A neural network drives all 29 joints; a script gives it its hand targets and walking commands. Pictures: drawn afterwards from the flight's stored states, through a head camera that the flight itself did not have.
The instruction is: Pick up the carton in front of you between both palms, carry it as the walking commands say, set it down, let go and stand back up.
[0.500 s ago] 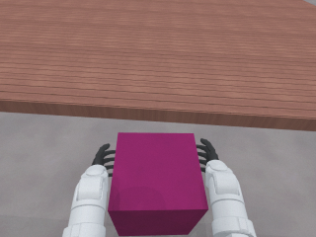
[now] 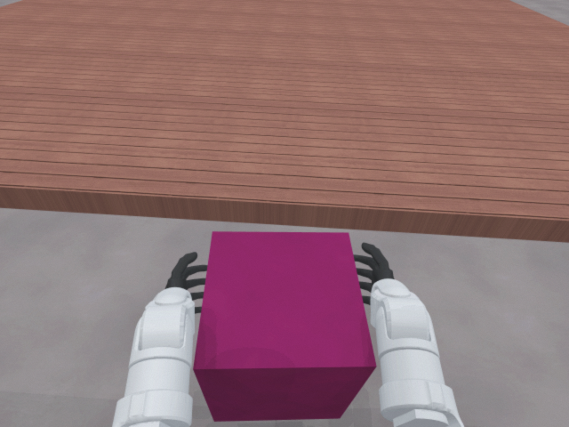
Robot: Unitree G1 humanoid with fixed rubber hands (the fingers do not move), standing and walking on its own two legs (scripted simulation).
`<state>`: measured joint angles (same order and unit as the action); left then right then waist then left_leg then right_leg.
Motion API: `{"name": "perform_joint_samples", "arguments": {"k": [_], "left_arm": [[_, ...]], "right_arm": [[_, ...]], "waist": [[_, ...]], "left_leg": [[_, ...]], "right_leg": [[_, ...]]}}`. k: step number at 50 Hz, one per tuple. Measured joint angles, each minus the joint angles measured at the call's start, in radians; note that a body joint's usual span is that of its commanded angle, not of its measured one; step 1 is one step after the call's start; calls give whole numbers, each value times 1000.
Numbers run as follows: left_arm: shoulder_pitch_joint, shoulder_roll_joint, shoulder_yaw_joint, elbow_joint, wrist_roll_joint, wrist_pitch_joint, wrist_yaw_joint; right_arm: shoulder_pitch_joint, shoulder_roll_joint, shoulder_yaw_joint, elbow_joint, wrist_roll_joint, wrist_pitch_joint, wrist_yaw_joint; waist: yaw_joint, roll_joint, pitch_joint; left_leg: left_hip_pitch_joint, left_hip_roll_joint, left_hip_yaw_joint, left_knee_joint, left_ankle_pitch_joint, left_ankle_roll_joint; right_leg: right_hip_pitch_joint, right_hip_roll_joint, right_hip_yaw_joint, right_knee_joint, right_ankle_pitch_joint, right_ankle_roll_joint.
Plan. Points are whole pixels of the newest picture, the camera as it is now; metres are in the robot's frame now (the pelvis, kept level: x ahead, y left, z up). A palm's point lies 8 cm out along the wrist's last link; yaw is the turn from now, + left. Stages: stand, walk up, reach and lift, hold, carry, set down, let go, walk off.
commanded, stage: hold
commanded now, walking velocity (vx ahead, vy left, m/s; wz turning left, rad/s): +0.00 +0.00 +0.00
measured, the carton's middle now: (279, 329) +0.28 +0.00 -0.03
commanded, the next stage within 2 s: carry in 0.32 s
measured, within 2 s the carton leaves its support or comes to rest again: neither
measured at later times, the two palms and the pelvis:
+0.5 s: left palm (184, 279) +0.31 +0.14 +0.06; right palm (384, 274) +0.32 -0.16 +0.07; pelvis +0.02 -0.01 -0.01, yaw -2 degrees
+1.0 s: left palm (226, 188) +0.50 +0.09 +0.09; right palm (388, 197) +0.48 -0.21 +0.08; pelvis +0.25 -0.04 -0.01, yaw -2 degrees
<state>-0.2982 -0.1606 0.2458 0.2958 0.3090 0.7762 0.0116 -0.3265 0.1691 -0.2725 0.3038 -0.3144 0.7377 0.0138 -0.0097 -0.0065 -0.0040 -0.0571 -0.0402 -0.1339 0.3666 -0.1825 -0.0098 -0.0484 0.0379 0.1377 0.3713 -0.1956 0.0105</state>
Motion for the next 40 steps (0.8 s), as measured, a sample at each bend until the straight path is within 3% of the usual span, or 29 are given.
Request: {"name": "perform_joint_samples", "arguments": {"k": [19, 23, 26, 28, 32, 37, 38, 40], "left_arm": [[6, 2, -14, -25, -14, 0, 10], [41, 11, -40, -134, -65, 38, 27], [46, 14, -53, -222, -103, 81, 39], [56, 12, -73, -267, -124, 120, 49], [78, 18, -122, -356, -152, 224, 72], [124, 25, -140, -537, -191, 325, 96], [134, 27, -140, -572, -199, 340, 101], [173, 32, -132, -626, -214, 368, 111]], "right_arm": [[2, -1, 2, -23, 6, -2, 2], [31, -9, 55, -122, 53, 36, -18], [45, -12, 81, -224, 81, 87, -31], [72, -19, 92, -290, 101, 131, -39], [126, -31, 103, -411, 155, 234, -62], [141, -33, 133, -550, 202, 326, -82], [147, -33, 146, -574, 209, 338, -89], [166, -35, 188, -598, 217, 358, -106]], "waist": [[8, 2, -25], [21, 13, -71], [24, 27, -95], [17, 38, -121], [6, -3, -167], [12, -23, -157], [15, -24, -155], [20, -27, -162]], "left_leg": [[-41, 3, 19, 22, -19, 1], [-121, 21, 62, 88, -118, 3], [-163, 42, 73, 123, -88, -4], [-189, 60, 70, 182, -171, -2], [-279, 60, 167, 309, -270, 8], [-274, 33, 278, 96, -125, 16], [-260, 31, 286, 76, -49, 28], [-249, 32, 312, 112, -51, 42]], "right_leg": [[-49, -6, -8, 31, -24, 1], [-163, -27, -57, 157, -206, -3], [-197, -34, -111, 163, -143, -8], [-189, -29, -139, 145, -87, -16], [-159, -56, -159, 99, -129, -29], [-127, -81, -145, 89, -174, -13], [-136, -83, -145, 139, -209, -11], [-211, -99, -168, 326, -261, -8]]}}
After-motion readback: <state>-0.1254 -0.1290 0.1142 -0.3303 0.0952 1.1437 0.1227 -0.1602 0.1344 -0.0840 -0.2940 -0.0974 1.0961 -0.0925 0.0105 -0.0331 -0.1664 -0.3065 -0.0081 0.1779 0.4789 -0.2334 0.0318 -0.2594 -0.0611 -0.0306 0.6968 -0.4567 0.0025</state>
